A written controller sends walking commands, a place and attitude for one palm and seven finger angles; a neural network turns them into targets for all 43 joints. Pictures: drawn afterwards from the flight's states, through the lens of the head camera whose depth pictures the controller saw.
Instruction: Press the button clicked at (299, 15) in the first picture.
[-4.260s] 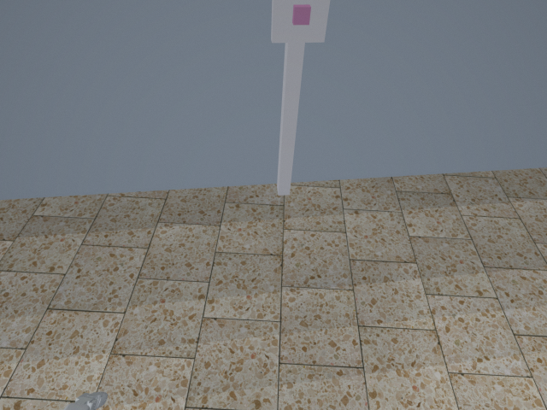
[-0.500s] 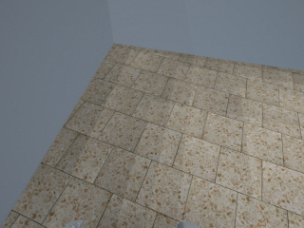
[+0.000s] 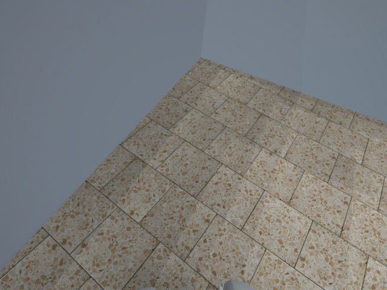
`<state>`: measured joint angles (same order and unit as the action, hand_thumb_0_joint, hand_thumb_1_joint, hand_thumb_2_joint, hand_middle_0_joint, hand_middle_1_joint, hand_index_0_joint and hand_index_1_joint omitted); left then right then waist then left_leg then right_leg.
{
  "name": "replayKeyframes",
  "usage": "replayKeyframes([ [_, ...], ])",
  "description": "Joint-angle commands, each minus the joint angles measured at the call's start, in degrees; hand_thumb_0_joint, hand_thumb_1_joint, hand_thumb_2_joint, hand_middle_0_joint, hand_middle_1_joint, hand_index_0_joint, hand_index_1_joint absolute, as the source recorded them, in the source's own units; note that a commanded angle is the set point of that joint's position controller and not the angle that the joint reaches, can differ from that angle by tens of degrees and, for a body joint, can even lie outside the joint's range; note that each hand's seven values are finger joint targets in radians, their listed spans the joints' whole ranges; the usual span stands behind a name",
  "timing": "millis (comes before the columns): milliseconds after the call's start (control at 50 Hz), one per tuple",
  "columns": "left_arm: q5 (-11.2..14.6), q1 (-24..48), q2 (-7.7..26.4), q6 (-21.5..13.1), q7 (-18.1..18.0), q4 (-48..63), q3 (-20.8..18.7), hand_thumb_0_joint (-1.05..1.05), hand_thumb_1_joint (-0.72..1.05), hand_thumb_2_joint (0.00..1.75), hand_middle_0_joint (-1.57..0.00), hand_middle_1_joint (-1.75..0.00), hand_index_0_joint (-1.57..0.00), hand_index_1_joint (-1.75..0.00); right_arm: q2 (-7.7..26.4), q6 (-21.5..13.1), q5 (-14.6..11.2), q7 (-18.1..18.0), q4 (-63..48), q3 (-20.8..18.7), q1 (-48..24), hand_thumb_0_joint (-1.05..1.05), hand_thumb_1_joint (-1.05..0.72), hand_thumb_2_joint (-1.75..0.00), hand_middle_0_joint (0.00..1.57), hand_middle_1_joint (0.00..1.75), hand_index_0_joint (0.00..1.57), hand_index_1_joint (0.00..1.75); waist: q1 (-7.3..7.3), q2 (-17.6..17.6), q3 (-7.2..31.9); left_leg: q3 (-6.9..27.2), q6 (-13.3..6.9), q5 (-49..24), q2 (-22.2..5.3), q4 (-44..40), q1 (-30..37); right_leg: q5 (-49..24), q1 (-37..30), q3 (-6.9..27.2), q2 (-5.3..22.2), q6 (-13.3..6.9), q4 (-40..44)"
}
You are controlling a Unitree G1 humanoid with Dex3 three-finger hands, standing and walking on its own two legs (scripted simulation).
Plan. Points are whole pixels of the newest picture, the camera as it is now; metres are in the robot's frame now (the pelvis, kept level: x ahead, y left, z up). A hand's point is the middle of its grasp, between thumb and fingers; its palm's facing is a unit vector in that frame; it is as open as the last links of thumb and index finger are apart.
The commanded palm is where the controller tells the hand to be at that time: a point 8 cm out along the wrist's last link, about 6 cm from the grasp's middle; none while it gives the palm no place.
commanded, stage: turn to face it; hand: left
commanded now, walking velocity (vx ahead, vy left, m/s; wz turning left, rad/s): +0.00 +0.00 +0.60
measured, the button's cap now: out of the picture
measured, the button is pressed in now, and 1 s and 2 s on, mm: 0 0 0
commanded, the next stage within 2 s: take the last steps up to it in 1.64 s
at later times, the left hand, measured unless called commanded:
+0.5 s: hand out of the picture +0.00 +0.15 -0.13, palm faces +0.33 -0.90 -0.28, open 7.4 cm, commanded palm none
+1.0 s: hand out of the picture -0.11 +0.19 -0.15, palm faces +0.61 -0.74 -0.28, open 7.4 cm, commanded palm none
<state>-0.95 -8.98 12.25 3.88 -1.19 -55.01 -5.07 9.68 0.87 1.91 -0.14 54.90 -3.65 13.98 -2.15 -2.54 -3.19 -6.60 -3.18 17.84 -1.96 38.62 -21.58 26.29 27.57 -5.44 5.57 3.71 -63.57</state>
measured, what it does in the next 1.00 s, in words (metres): steps on the spot, turning left: right foot, then left foot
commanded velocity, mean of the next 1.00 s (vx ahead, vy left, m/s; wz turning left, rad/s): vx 0.00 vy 0.00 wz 0.60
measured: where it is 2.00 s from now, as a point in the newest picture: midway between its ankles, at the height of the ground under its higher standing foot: outside the picture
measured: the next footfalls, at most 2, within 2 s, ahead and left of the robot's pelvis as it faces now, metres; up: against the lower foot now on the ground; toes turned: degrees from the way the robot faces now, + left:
right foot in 0.36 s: +0.05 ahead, -0.16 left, +0.00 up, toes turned +11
left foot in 0.76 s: -0.06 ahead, +0.08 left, +0.00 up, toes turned +35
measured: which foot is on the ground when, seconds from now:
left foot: down 0.00-0.36, up 0.38-0.74, down 0.76-1.00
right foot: up 0.00-0.34, down 0.36-0.76, up 0.78-1.00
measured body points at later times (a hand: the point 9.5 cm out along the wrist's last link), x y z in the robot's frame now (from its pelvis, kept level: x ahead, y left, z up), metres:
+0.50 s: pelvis -0.01 -0.06 +0.02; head +0.02 -0.08 +0.46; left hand -0.02 +0.20 -0.11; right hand +0.15 -0.30 -0.13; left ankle -0.04 +0.07 -0.64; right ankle +0.01 -0.17 -0.72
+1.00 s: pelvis -0.04 -0.05 +0.01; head -0.01 -0.02 +0.46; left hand -0.14 +0.22 -0.12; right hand +0.19 -0.19 -0.12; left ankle -0.09 +0.06 -0.72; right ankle +0.04 -0.17 -0.66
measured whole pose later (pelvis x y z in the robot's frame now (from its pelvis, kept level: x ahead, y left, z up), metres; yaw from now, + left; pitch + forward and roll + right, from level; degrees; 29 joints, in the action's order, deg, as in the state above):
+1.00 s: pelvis -0.04 -0.05 +0.01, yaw +36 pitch +0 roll +0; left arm -0.6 -10.7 15.5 3.7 -0.5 -51.3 -4.7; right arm 12.7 2.2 1.6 0.8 52.0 -3.1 8.6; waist 0.0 -1.1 -4.4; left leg 1.3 -1.0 13.9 1.1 29.0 -15.4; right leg 24.3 26.3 -1.6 5.3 5.4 -57.0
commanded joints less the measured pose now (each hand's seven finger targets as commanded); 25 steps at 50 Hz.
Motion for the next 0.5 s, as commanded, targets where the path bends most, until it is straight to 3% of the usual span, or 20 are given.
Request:
replayKeyframes([
  [0,0.0,0.3,3.8,-2.2,0.4,5.1,-0.9,0.0,0.9,0.9,-0.2,-0.3,-0.2,-0.3,11.2,-1.5,-0.5,-1.1,-4.1,-2.1,0.8,0.0,-0.9,-0.9,0.2,0.3,0.2,0.3,0.69,9.2,6.7,18.9,-5.1,-17.9,-13.1,-20.7,11.0,-4.7,5.3,4.9,1.0,1.1,-2.7],
  [100,0.2,0.2,4.1,-1.9,0.2,5.9,-0.7,0.0,0.9,0.9,-0.2,-0.3,-0.2,-0.3,13.2,-0.8,-0.5,-0.6,-4.3,-2.8,0.9,0.0,-0.9,-0.9,0.2,0.3,0.2,0.3,-0.21,8.5,6.4,21.6,-6.8,-16.4,-12.7,-21.0,13.6,-2.6,3.4,4.7,-0.7,1.5,6.5],
  [180,0.3,0.2,4.5,-2.0,0.1,7.0,-0.4,0.0,0.9,0.9,-0.2,-0.3,-0.2,-0.3,14.5,0.0,-0.4,-0.2,-4.9,-3.4,-0.4,0.0,-0.9,-0.9,0.2,0.3,0.2,0.3,-0.55,10.8,5.8,24.8,-6.9,-14.3,-11.7,-20.4,11.3,-0.9,-0.8,4.6,-2.2,1.1,13.6],
  [240,0.6,-3.1,4.6,-2.4,-0.1,7.1,-0.1,0.0,0.9,0.9,-0.2,-0.3,-0.2,-0.3,15.4,0.6,-0.3,0.1,-6.1,-3.9,-3.2,0.0,-0.9,-0.9,0.2,0.3,0.2,0.3,0.75,12.5,7.1,26.4,-6.3,-16.1,-10.3,-18.6,9.0,-1.6,-7.1,4.0,-3.8,0.4,22.5],
  [280,0.7,-7.0,5.6,-2.8,-0.3,6.3,-0.3,0.0,0.9,0.9,-0.2,-0.3,-0.2,-0.3,15.2,0.9,-0.6,0.4,-7.2,-4.0,-5.0,0.0,-0.9,-0.9,0.2,0.3,0.2,0.3,2.58,11.5,7.1,26.1,-4.0,-13.0,-7.6,-16.5,3.2,-7.6,-15.5,3.1,-4.5,-0.3,32.5],
  [300,0.4,-9.9,7.2,-3.2,-0.5,6.1,-0.7,0.0,0.9,0.9,-0.2,-0.3,-0.2,-0.3,14.0,1.1,-0.9,0.6,-7.9,-3.9,-6.1,0.0,-0.9,-0.9,0.2,0.3,0.2,0.3,4.28,8.1,6.7,23.8,-1.3,-7.6,-4.8,-12.5,-2.7,-11.1,-22.1,4.5,-2.1,-1.0,41.4],
  [320,-0.6,-10.8,12.6,-3.9,-0.9,6.8,-1.6,0.0,0.9,0.9,-0.2,-0.3,-0.2,-0.3,10.0,1.3,-1.5,1.1,-9.0,-3.4,-5.4,0.0,-0.9,-0.9,0.2,0.3,0.2,0.3,4.66,-6.3,6.4,16.0,3.5,2.9,2.6,0.8,-13.5,-4.1,-27.9,19.4,11.4,-5.8,51.3],
  [340,-0.7,-7.6,15.7,-3.6,-1.0,8.4,-1.5,0.0,0.9,0.9,-0.2,-0.3,-0.2,-0.3,9.1,1.2,-0.8,1.1,-10.4,-3.2,-6.3,0.0,-0.9,-0.9,0.2,0.3,0.2,0.3,4.28,-14.9,3.6,9.1,5.6,13.5,6.0,14.6,-16.7,-5.7,-20.7,27.6,23.0,-11.2,53.1],
  [360,-0.3,-5.0,13.5,-4.0,-1.2,9.1,-1.5,0.0,0.9,0.9,-0.2,-0.3,-0.2,-0.3,11.7,1.6,-0.1,1.1,-10.0,-3.5,-7.6,0.0,-0.9,-0.9,0.2,0.3,0.2,0.3,3.7,-13.5,2.3,12.0,4.8,12.5,2.7,22.2,-14.8,-8.5,-15.0,25.1,21.4,-11.8,52.4],
  [380,-0.3,-2.2,11.7,-4.2,-1.0,9.3,-0.8,0.0,0.9,0.9,-0.2,-0.3,-0.2,-0.3,11.2,2.1,-0.3,1.4,-8.8,-3.7,-7.5,0.0,-0.9,-0.9,0.2,0.3,0.2,0.3,1.99,-9.0,-0.3,11.2,5.1,8.9,2.0,27.9,-13.9,-11.8,-11.8,20.6,18.1,-11.1,50.8],
  [400,-0.3,0.2,9.9,-4.4,-0.9,9.7,-0.1,0.0,0.9,0.9,-0.2,-0.3,-0.2,-0.3,10.7,2.3,-0.3,1.8,-7.4,-3.5,-5.8,0.0,-0.9,-0.9,0.2,0.3,0.2,0.3,0.27,-5.6,-1.3,10.1,5.8,4.9,1.1,31.1,-13.5,-16.4,-11.8,13.8,14.7,-10.0,48.4],
  [420,-0.4,1.3,8.6,-4.5,-0.9,9.9,0.2,0.0,0.9,0.9,-0.2,-0.3,-0.2,-0.3,10.0,2.4,-0.5,2.1,-6.7,-3.3,-4.1,0.0,-0.9,-0.9,0.2,0.3,0.2,0.3,-0.7,-4.5,-0.6,8.8,6.4,3.3,0.7,31.4,-13.0,-22.2,-13.0,9.6,13.0,-9.4,46.4],
  [440,-0.5,0.1,8.6,-4.7,-0.9,9.8,0.4,0.0,0.9,0.9,-0.2,-0.3,-0.2,-0.3,9.4,2.4,-0.5,2.2,-6.5,-3.0,-4.2,0.0,-0.9,-0.9,0.2,0.3,0.2,0.3,0.01,-5.5,-0.2,7.6,7.0,2.5,0.5,30.8,-12.3,-25.6,-14.3,7.0,12.3,-9.1,45.4],
  [480,-0.6,-2.8,9.3,-4.7,-1.0,8.9,0.3,0.0,0.9,0.9,-0.2,-0.3,-0.2,-0.3,9.1,2.6,-0.6,2.2,-6.9,-2.7,-5.9,0.0,-0.9,-0.9,0.2,0.3,0.2,0.3,1.61,-7.0,1.4,6.0,7.7,3.7,0.2,26.7,-11.7,-28.2,-18.0,5.2,12.9,-9.8,44.6],
])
